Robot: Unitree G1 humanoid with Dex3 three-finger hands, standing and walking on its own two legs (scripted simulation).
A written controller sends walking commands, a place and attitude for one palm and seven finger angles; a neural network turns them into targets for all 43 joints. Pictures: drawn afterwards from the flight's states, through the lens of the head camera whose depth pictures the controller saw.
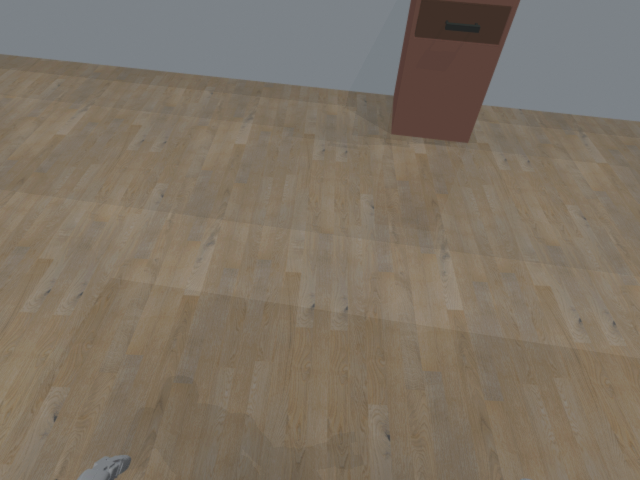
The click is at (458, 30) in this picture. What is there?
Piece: drawer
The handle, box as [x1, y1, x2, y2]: [445, 20, 479, 32]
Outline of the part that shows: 445,22 445,29 478,32 479,25 477,23 472,25 450,23 446,20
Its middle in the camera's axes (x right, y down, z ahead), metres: +0.64 -0.96 +1.75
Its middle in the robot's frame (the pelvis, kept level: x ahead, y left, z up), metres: +1.97 -0.56 -0.15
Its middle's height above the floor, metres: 0.62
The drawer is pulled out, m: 0.00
